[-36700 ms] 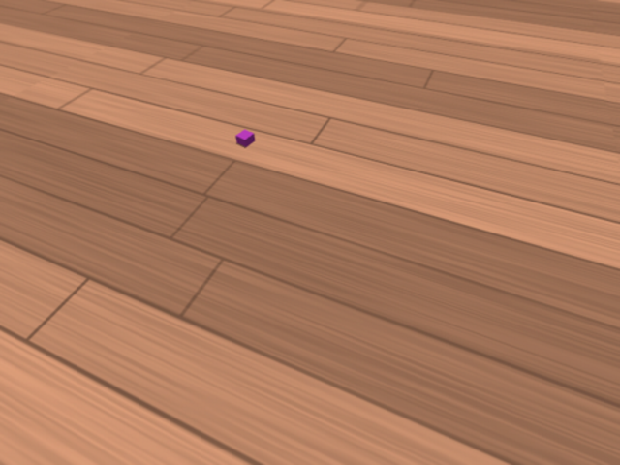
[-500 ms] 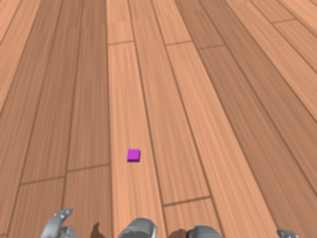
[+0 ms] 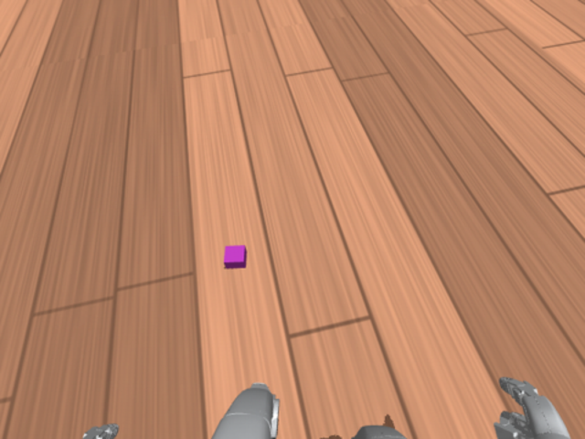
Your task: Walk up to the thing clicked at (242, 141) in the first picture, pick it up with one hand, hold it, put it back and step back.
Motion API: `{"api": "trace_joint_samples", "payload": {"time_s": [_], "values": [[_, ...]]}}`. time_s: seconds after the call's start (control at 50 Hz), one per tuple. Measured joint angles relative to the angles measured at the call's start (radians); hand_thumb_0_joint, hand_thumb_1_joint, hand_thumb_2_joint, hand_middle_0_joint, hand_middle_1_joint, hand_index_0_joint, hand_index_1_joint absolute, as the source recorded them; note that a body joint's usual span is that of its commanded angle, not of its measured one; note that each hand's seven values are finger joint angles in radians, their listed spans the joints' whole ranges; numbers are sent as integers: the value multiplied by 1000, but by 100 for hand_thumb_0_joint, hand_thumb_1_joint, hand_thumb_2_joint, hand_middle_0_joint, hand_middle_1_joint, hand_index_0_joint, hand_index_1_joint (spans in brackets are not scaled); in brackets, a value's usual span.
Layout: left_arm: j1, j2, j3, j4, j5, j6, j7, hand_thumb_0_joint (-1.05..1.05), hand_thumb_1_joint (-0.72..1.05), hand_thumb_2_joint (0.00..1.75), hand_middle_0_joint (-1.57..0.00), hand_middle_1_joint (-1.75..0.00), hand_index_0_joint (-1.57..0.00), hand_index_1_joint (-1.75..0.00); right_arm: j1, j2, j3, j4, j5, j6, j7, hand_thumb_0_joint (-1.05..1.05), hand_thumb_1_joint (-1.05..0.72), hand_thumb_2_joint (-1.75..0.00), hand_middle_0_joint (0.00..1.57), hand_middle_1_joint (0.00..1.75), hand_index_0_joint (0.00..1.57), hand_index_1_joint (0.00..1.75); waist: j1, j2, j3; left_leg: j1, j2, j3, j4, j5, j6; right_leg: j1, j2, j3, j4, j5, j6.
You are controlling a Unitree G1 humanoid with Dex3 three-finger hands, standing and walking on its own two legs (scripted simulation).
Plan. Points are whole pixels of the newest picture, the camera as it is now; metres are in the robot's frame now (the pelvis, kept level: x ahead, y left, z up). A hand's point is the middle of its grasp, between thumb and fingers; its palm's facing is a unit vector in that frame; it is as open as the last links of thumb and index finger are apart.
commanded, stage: step back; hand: left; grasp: from above
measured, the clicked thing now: (235, 256) +0.74 +0.31 -0.72
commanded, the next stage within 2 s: stand in 1.90 s
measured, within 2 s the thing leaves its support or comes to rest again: neither
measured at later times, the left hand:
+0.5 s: hand out of the picture -0.06 +0.28 -0.13, palm faces +0.08 -0.92 -0.39, open 7.3 cm
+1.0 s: hand out of the picture -0.27 +0.28 -0.13, palm faces +0.12 -0.89 -0.43, open 7.4 cm
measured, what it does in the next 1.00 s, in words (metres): walks backwards: left foot, then right foot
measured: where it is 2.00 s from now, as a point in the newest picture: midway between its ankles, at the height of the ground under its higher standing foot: outside the picture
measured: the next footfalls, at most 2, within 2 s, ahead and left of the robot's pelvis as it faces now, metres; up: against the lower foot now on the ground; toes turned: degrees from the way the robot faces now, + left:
left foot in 0.32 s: -0.09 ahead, +0.12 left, +0.00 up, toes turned +3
right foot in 0.64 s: -0.20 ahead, -0.14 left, +0.00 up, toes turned +3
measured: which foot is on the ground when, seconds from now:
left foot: up 0.00-0.30, down 0.32-0.66, up 0.68-0.92, down 0.94-1.00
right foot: down 0.00-0.34, up 0.36-0.62, down 0.64-0.98, up 1.00-1.00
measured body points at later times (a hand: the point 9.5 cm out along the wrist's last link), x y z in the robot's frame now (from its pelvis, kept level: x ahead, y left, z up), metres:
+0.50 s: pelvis -0.16 +0.00 +0.01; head -0.11 +0.02 +0.46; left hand -0.06 +0.33 -0.10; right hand -0.05 -0.30 -0.10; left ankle -0.13 +0.12 -0.71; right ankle -0.16 -0.13 -0.64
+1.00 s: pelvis -0.32 -0.01 +0.01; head -0.30 -0.01 +0.45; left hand -0.27 +0.33 -0.10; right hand -0.22 -0.32 -0.12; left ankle -0.33 +0.11 -0.72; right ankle -0.24 -0.14 -0.71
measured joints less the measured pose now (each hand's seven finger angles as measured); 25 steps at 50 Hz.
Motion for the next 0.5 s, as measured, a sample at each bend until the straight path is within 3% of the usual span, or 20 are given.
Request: {"api": "trace_joint_samples", "payload": {"time_s": [0.04, 0.08, 0.12, 0.18, 0.26, 0.3, 0.34, 0.36, 0.4, 0.44, 0.5], "values": [[19, -6, -7, -6, 3, 2, -5, 0, 90, 90, -21, -30, -21, -30, 21, 4, -5, 22, 5, 14, -7, 0, -91, -90, 20, 30, 21, 30, 20, -26, -17, -40, -89, -48, 172, -137, -1, -27, -29, 20, 9, 17, -9], [27, -17, -11, -5, 6, 5, 0, 0, 90, 90, -21, -30, -21, -30, 49, -3, -6, 33, 12, 13, -8, 0, -91, -90, 20, 30, 20, 30, 22, -31, -27, -57, -151, -80, 314, -150, 3, -33, -49, 24, -23, 53, -6], [22, -20, -8, -11, 9, 8, 5, 0, 90, 90, -21, -30, -21, -30, 78, -8, -5, 40, 12, 6, -10, 0, -91, -90, 20, 30, 20, 30, 17, -31, -33, -46, -174, -81, 389, -150, -3, -45, -61, 17, -48, 84, -5], [-2, -15, -7, -38, 12, 4, 17, 1, 90, 90, -21, -30, -21, -30, 114, -11, -4, 53, 8, 6, -11, 0, -91, -90, 20, 30, 20, 30, 10, -30, -27, 18, -164, -62, 366, -181, -13, -70, -71, -3, -64, 119, -5], [-52, 4, -7, -83, 7, -3, 30, 0, 90, 90, -21, -30, -21, -30, 132, 0, -1, 66, 1, 10, -8, 0, -91, -90, 20, 30, 20, 30, 0, -41, -5, 136, -113, -12, 156, -211, -10, -120, -90, -37, -43, 149, 1], [-79, 18, -10, -97, 0, 2, 31, 0, 90, 90, -21, -30, -21, -30, 134, 7, -1, 66, -2, 4, -3, 0, -91, -90, 20, 30, 20, 30, -8, -53, 3, 206, -89, 19, -11, -145, 3, -157, -103, -51, -11, 155, 9], [-108, 37, -9, -98, -7, 12, 30, 0, 90, 90, -21, -30, -21, -30, 120, 29, -4, 74, -12, -3, 0, 0, -91, -90, 20, 30, 20, 30, -4, -104, 26, 235, -112, 50, -92, -57, 17, -190, -135, -28, 32, 158, 10], [-114, 38, -7, -90, -12, 18, 32, 0, 90, 90, -21, -30, -21, -30, 114, 35, 0, 73, -14, -2, 7, 0, -91, -90, 20, 30, 20, 30, 1, -114, 30, 227, -113, 61, -83, -52, 22, -207, -120, -1, 68, 79, 7], [-117, 32, -6, -66, -13, 30, 33, 0, 90, 90, -21, -30, -21, -30, 105, 38, 6, 70, -19, -5, 17, 0, -91, -90, 20, 30, 20, 30, -18, -92, 23, 203, -87, 45, -74, -38, 29, -242, -39, 56, 234, -88, 2], [-111, 35, -3, -51, -23, 35, 33, 0, 90, 90, -21, -30, -21, -30, 98, 48, 15, 68, -23, -7, 13, 0, -91, -90, 20, 30, 21, 30, -22, -90, 7, 193, -69, 40, -103, -4, 27, -264, 25, 103, 405, -121, -6], [-88, 37, -2, -41, -27, 24, 27, 0, 90, 90, -21, -30, -21, -30, 77, 50, 18, 58, -25, -6, 8, 0, -90, -90, 21, 30, 21, 30, -10, -86, -11, 169, -44, 48, -133, 40, 28, -230, 45, 98, 475, -120, 6]]}}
